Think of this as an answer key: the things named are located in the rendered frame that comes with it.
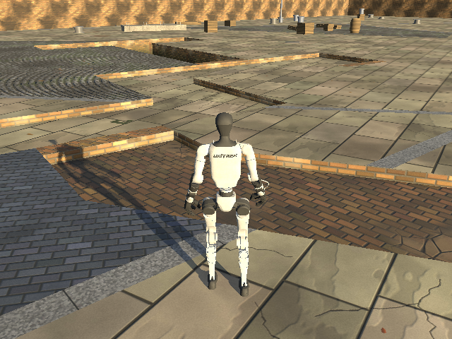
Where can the left robot hand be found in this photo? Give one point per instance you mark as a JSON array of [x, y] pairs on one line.
[[188, 205]]

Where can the right robot hand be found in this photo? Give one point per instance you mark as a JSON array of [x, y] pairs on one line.
[[262, 201]]

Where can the right robot upper arm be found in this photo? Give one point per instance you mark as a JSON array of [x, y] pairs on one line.
[[247, 149]]

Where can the humanoid robot torso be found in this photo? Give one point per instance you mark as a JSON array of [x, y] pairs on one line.
[[225, 169]]

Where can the robot right foot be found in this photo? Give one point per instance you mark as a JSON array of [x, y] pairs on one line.
[[244, 291]]

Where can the right robot forearm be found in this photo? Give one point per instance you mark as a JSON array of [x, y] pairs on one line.
[[259, 186]]

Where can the left robot upper arm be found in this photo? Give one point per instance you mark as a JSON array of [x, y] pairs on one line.
[[202, 151]]

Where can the left robot forearm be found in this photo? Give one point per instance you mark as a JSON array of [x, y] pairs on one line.
[[193, 188]]

